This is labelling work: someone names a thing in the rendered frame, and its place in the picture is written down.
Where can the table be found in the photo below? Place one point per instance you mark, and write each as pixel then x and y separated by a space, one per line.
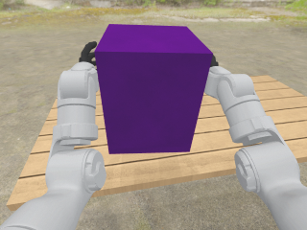
pixel 212 151

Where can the robot left hand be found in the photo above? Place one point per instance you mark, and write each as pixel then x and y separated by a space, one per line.
pixel 86 56

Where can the right robot forearm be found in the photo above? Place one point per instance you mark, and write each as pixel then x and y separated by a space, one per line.
pixel 247 119

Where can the left robot forearm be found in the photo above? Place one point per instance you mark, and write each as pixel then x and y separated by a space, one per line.
pixel 76 104

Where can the carton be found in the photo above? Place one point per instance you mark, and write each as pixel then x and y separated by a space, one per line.
pixel 152 79

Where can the robot right upper arm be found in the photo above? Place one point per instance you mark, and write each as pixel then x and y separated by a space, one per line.
pixel 269 170

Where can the robot left upper arm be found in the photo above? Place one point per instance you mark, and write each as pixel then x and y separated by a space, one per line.
pixel 72 176

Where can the robot right hand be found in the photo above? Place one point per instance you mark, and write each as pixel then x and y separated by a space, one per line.
pixel 214 62

